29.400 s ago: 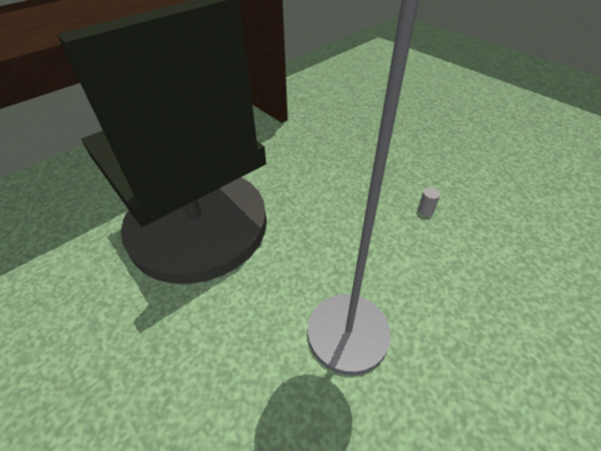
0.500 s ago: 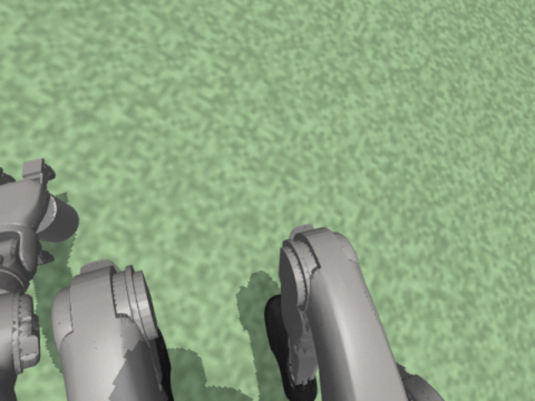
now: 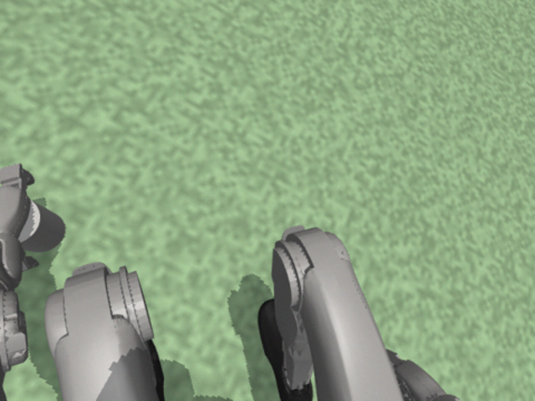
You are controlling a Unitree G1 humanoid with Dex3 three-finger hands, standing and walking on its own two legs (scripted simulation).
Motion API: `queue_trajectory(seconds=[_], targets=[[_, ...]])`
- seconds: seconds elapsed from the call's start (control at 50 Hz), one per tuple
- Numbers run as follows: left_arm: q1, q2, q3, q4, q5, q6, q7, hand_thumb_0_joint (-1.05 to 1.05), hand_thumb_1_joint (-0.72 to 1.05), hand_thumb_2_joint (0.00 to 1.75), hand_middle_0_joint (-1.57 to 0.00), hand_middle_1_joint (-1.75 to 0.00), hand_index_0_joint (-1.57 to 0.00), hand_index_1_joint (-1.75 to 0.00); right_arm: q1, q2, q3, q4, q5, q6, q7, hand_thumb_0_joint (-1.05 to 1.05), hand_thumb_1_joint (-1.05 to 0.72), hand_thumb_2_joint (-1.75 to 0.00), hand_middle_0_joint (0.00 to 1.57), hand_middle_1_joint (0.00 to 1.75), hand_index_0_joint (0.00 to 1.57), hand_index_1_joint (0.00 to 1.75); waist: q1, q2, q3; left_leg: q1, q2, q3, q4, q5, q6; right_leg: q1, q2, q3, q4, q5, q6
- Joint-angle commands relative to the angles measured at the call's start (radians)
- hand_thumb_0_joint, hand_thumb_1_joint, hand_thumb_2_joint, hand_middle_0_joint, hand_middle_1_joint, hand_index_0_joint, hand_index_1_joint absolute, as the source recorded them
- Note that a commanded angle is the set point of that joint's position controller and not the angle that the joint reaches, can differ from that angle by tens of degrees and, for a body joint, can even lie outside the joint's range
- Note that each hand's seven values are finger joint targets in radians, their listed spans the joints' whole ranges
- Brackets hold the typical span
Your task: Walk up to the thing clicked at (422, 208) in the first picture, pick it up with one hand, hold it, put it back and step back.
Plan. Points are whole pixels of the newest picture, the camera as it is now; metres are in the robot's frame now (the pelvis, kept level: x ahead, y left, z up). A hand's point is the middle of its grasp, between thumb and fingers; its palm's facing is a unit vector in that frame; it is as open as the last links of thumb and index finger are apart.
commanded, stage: close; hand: left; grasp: from above
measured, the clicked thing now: (27, 226) +0.40 +0.32 -0.24
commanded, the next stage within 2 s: settle in 1.52 s
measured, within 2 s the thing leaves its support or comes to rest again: neither
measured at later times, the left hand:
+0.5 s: hand (16, 233) +0.38 +0.32 -0.20, palm faces -0.42 -0.16 -0.89, open 13.5 cm
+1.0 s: hand (16, 233) +0.38 +0.32 -0.20, palm faces -0.43 -0.15 -0.89, open 12.8 cm
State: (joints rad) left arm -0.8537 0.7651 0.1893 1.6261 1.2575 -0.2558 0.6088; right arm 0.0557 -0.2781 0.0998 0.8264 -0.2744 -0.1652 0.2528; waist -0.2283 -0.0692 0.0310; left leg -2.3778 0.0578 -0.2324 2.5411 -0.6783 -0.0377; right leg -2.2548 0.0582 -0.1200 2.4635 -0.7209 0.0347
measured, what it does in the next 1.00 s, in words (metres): stands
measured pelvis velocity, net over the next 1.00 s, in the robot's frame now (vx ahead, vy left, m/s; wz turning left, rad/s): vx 0.00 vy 0.00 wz -0.01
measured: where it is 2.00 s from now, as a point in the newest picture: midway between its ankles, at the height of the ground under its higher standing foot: (223, 391)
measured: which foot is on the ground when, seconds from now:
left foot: down 0.00-1.00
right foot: down 0.00-1.00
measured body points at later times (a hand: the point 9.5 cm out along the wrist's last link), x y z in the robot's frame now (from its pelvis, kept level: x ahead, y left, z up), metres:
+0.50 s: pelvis +0.00 +0.00 +0.00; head +0.22 +0.10 +0.38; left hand +0.40 +0.33 -0.15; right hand +0.08 -0.25 -0.10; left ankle +0.07 +0.14 -0.26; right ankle +0.09 -0.12 -0.26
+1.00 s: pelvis +0.00 +0.00 +0.00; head +0.22 +0.09 +0.38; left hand +0.40 +0.33 -0.15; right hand +0.08 -0.25 -0.10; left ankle +0.07 +0.14 -0.26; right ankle +0.09 -0.12 -0.26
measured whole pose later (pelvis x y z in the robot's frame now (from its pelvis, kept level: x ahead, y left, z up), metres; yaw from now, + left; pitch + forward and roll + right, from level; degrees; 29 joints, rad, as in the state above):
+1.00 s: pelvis +0.00 +0.00 +0.00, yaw +0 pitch +28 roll -9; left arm -0.87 0.76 0.14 1.67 1.26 -0.25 0.64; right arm 0.06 -0.28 0.14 0.83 -0.30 -0.20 0.28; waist -0.23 -0.07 0.03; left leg -2.37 0.05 -0.24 2.54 -0.67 -0.04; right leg -2.24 0.06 -0.13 2.45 -0.71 0.04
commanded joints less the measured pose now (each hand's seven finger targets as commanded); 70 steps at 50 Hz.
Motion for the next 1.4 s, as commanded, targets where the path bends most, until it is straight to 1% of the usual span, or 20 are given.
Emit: queue_trajectory(seconds=[0.0, 0.02, 0.12, 0.16, 0.28, 0.44, 0.48, 0.54, 0.64, 0.68, 0.7, 0.74, 0.76, 0.88, 0.98, 1.02, 1.06, 1.26, 1.32, 1.38], targets=[[-0.156, 0.197, -0.017, -0.027, 0.009, -0.008, 0.017, 0.0, -0.41, 0.93, -0.09, -1.01, -0.11, -0.98, 0.166, -0.262, -0.061, -0.02, -0.002, -0.002, -0.008, 0.0, -0.88, -0.89, 0.2, 0.3, 0.2, 0.3, -0.014, 0.273, -0.565, 0.429, -0.021, 0.137, -0.232, 0.123, 0.064, 0.29, 0.034, -0.092, -0.267, 0.228, -0.049], [-0.125, 0.208, 0.004, -0.015, 0.008, -0.006, 0.025, 0.0, -0.4, 0.92, -0.1, -0.99, -0.12, -0.97, 0.165, -0.256, -0.057, -0.013, 0.001, 0.002, -0.012, 0.0, -0.88, -0.89, 0.2, 0.3, 0.2, 0.3, 0.005, 0.265, -0.577, 0.429, -0.019, 0.136, -0.232, 0.128, 0.064, 0.302, 0.039, -0.087, -0.275, 0.234, -0.049], [-0.129, 0.201, -0.006, 0.01, 0.017, -0.01, 0.042, 0.0, -0.32, 0.91, -0.16, -0.97, -0.19, -0.95, 0.151, -0.254, -0.04, -0.016, -0.01, 0.007, -0.011, 0.0, -0.88, -0.89, 0.2, 0.3, 0.2, 0.3, -0.002, 0.294, -0.569, 0.446, -0.018, 0.125, -0.244, 0.116, 0.057, 0.278, 0.043, -0.105, -0.255, 0.22, -0.055], [-0.143, 0.192, -0.029, 0.034, 0.028, -0.008, 0.044, 0.0, -0.29, 0.89, -0.18, -0.96, -0.21, -0.93, 0.149, -0.253, -0.03, -0.018, -0.02, 0.003, -0.01, 0.0, -0.88, -0.89, 0.2, 0.3, 0.2, 0.3, -0.022, 0.283, -0.536, 0.427, -0.019, 0.127, -0.234, 0.102, 0.06, 0.272, 0.043, -0.101, -0.259, 0.212, -0.052], [-0.146, 0.221, -0.018, 0.024, 0.026, -0.005, 0.067, 0.0, -0.25, 0.85, -0.23, -0.91, -0.25, -0.89, 0.137, -0.271, -0.026, -0.019, -0.029, -0.007, -0.014, 0.0, -0.89, -0.89, 0.2, 0.3, 0.2, 0.3, -0.011, 0.262, -0.525, 0.398, -0.021, 0.119, -0.25, 0.043, 0.06, 0.253, 0.047, -0.101, -0.276, 0.131, -0.058], [-0.203, 0.202, -0.05, 0.01, 0.027, 0.009, 0.065, 0.0, -0.17, 0.88, -0.33, -0.87, -0.33, -0.87, 0.142, -0.267, -0.02, -0.025, -0.028, -0.033, -0.003, 0.0, -0.89, -0.9, 0.2, 0.3, 0.2, 0.3, -0.036, 0.254, -0.508, 0.394, -0.022, 0.119, -0.232, 0.052, 0.062, 0.241, 0.041, -0.104, -0.271, 0.155, -0.053], [-0.178, 0.224, -0.019, 0.0, 0.02, 0.012, 0.068, 0.0, -0.17, 0.87, -0.34, -0.85, -0.34, -0.86, 0.145, -0.265, -0.029, -0.015, -0.024, -0.028, -0.005, 0.0, -0.89, -0.9, 0.2, 0.3, 0.2, 0.3, -0.012, 0.282, -0.568, 0.425, -0.019, 0.124, -0.232, 0.094, 0.06, 0.288, 0.045, -0.091, -0.275, 0.193, -0.054], [-0.186, 0.194, -0.039, 0.021, 0.022, 0.015, 0.063, 0.0, -0.14, 0.87, -0.37, -0.83, -0.36, -0.84, 0.162, -0.262, -0.025, -0.013, -0.03, -0.032, 0.004, 0.0, -0.89, -0.9, 0.2, 0.3, 0.2, 0.3, -0.037, 0.266, -0.532, 0.411, -0.022, 0.125, -0.226, 0.097, 0.063, 0.279, 0.04, -0.093, -0.273, 0.204, -0.048], [-0.18, 0.191, -0.032, 0.008, 0.004, 0.012, 0.063, 0.0, -0.12, 0.88, -0.41, -0.81, -0.39, -0.83, 0.157, -0.271, -0.031, -0.015, -0.028, -0.033, 0.007, 0.0, -0.89, -0.9, 0.2, 0.3, 0.2, 0.3, -0.021, 0.272, -0.557, 0.42, -0.021, 0.119, -0.243, 0.085, 0.061, 0.286, 0.043, -0.099, -0.285, 0.185, -0.052], [-0.214, 0.183, -0.054, -0.001, 0.014, 0.01, 0.057, 0.0, -0.1, 0.88, -0.42, -0.81, -0.41, -0.83, 0.152, -0.266, -0.029, -0.018, -0.026, -0.039, 0.011, 0.0, -0.89, -0.9, 0.2, 0.3, 0.2, 0.3, -0.036, 0.28, -0.535, 0.424, -0.021, 0.119, -0.239, 0.068, 0.06, 0.255, 0.037, -0.105, -0.27, 0.174, -0.054], [-0.188, 0.193, -0.033, -0.004, 0.008, 0.01, 0.06, 0.0, -0.08, 0.88, -0.44, -0.8, -0.42, -0.82, 0.154, -0.271, -0.035, -0.017, -0.025, -0.037, 0.011, 0.0, -0.89, -0.9, 0.2, 0.3, 0.2, 0.3, -0.017, 0.295, -0.551, 0.433, -0.022, 0.12, -0.25, 0.082, 0.058, 0.272, 0.04, -0.104, -0.275, 0.183, -0.055], [-0.174, 0.161, -0.046, -0.004, 0.006, 0.01, 0.059, 0.0, -0.08, 0.88, -0.45, -0.8, -0.42, -0.82, 0.153, -0.266, -0.036, -0.016, -0.026, -0.036, 0.011, 0.0, -0.89, -0.9, 0.2, 0.3, 0.2, 0.3, -0.019, 0.285, -0.561, 0.44, -0.021, 0.12, -0.247, 0.091, 0.057, 0.275, 0.041, -0.107, -0.274, 0.195, -0.053], [-0.195, 0.152, -0.068, 0.018, 0.008, 0.011, 0.056, 0.0, -0.07, 0.88, -0.45, -0.8, -0.42, -0.82, 0.149, -0.26, -0.031, -0.019, -0.025, -0.04, 0.014, 0.0, -0.89, -0.9, 0.2, 0.3, 0.2, 0.3, -0.039, 0.277, -0.518, 0.411, -0.022, 0.123, -0.236, 0.074, 0.06, 0.261, 0.04, -0.1, -0.273, 0.185, -0.053], [-0.195, 0.172, -0.048, -0.029, -0.002, 0.007, 0.054, 0.0, -0.07, 0.88, -0.48, -0.76, -0.44, -0.8, 0.162, -0.27, -0.038, -0.015, -0.019, -0.041, 0.018, 0.0, -0.89, -0.9, 0.2, 0.3, 0.2, 0.3, -0.017, 0.293, -0.578, 0.443, -0.022, 0.122, -0.244, 0.107, 0.058, 0.295, 0.041, -0.1, -0.274, 0.212, -0.053], [-0.185, 0.15, -0.053, -0.022, -0.008, 0.009, 0.052, 0.0, -0.04, 0.86, -0.5, -0.75, -0.47, -0.79, 0.159, -0.264, -0.041, -0.013, -0.017, -0.039, 0.018, 0.0, -0.9, -0.9, 0.2, 0.3, 0.2, 0.3, -0.015, 0.284, -0.579, 0.442, -0.021, 0.124, -0.246, 0.1, 0.057, 0.295, 0.043, -0.1, -0.283, 0.202, -0.054], [-0.182, 0.139, -0.064, 0.008, -0.007, 0.009, 0.052, 0.0, -0.05, 0.85, -0.5, -0.74, -0.46, -0.78, 0.168, -0.265, -0.034, -0.017, -0.02, -0.036, 0.019, 0.0, -0.9, -0.9, 0.2, 0.3, 0.2, 0.3, -0.031, 0.258, -0.547, 0.407, -0.023, 0.123, -0.24, 0.087, 0.062, 0.285, 0.042, -0.099, -0.285, 0.196, -0.051], [-0.16, 0.146, -0.061, 0.012, -0.003, 0.011, 0.051, 0.0, -0.03, 0.86, -0.51, -0.75, -0.47, -0.79, 0.159, -0.259, -0.038, -0.014, -0.014, -0.033, 0.015, 0.0, -0.9, -0.9, 0.2, 0.3, 0.2, 0.3, -0.013, 0.275, -0.554, 0.416, -0.023, 0.124, -0.25, 0.083, 0.059, 0.285, 0.045, -0.095, -0.282, 0.186, -0.056], [-0.189, 0.157, -0.065, -0.006, 0.003, 0.01, 0.05, 0.0, 0.06, 0.87, -0.59, -0.74, -0.55, -0.78, 0.164, -0.268, -0.029, -0.018, -0.017, -0.03, 0.009, 0.0, -0.9, -0.9, 0.2, 0.3, 0.2, 0.3, -0.021, 0.243, -0.567, 0.411, -0.023, 0.121, -0.237, 0.1, 0.063, 0.299, 0.048, -0.09, -0.285, 0.199, -0.051], [-0.191, 0.137, -0.09, 0.018, 0.007, 0.011, 0.046, 0.0, 0.09, 0.89, -0.63, -0.72, -0.58, -0.77, 0.149, -0.264, -0.03, -0.023, -0.014, -0.037, 0.01, 0.0, -0.9, -0.9, 0.2, 0.3, 0.2, 0.3, -0.032, 0.255, -0.514, 0.408, -0.022, 0.12, -0.242, 0.068, 0.06, 0.26, 0.045, -0.097, -0.276, 0.17, -0.055], [-0.199, 0.151, -0.081, 0.015, 0.007, 0.011, 0.049, 0.0, 0.13, 0.88, -0.66, -0.71, -0.61, -0.76, 0.154, -0.27, -0.028, -0.029, -0.016, -0.04, 0.012, 0.0, -0.9, -0.9, 0.2, 0.3, 0.2, 0.3, -0.028, 0.241, -0.509, 0.402, -0.024, 0.118, -0.247, 0.056, 0.06, 0.265, 0.043, -0.097, -0.282, 0.151, -0.054]])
